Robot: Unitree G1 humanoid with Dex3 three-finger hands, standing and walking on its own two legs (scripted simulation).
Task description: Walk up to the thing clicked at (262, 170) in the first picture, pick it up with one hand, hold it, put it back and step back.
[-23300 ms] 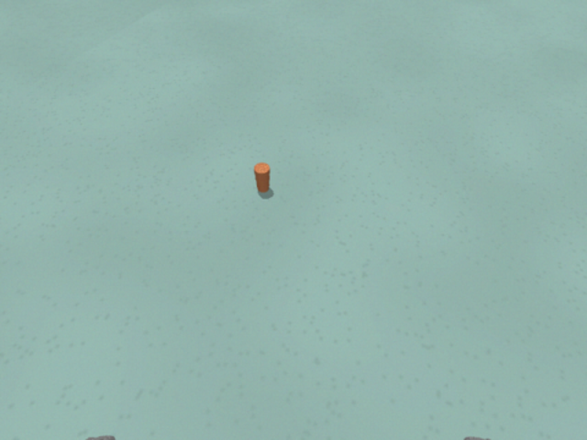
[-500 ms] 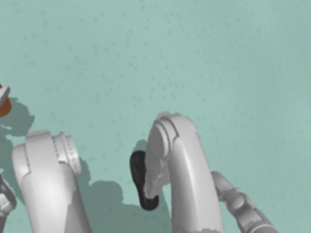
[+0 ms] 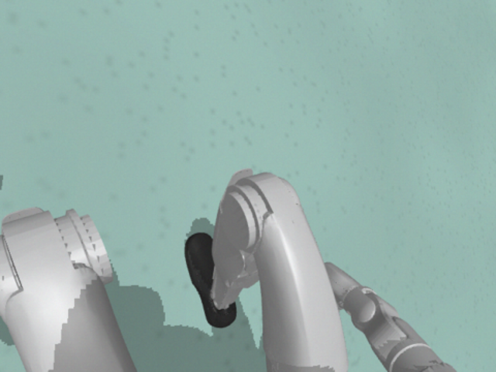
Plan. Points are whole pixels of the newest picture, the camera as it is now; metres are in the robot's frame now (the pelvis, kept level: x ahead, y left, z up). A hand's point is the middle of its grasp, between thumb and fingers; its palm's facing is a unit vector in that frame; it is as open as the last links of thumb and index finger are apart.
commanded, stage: lower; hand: left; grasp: from the side
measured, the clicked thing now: out of the picture +0.42 +0.30 -0.20
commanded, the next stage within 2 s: loosen in 0.32 s
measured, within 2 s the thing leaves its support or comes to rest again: rests again in 1.50 s
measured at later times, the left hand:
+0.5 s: hand out of the picture +0.43 +0.30 -0.17, palm faces +0.44 -0.90 -0.01, open 9.7 cm
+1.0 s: hand out of the picture +0.43 +0.30 -0.17, palm faces +0.44 -0.90 +0.01, open 14.3 cm
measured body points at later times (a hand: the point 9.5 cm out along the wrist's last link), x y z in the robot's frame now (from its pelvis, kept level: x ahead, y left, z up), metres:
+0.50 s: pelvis +0.00 +0.01 +0.00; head +0.23 +0.18 +0.33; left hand +0.40 +0.35 -0.17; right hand +0.16 -0.25 -0.04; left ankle +0.08 +0.13 -0.25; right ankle +0.14 -0.12 -0.25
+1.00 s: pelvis -0.01 +0.01 +0.00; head +0.23 +0.19 +0.33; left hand +0.40 +0.35 -0.17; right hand +0.16 -0.24 -0.03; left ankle +0.08 +0.13 -0.25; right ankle +0.14 -0.12 -0.25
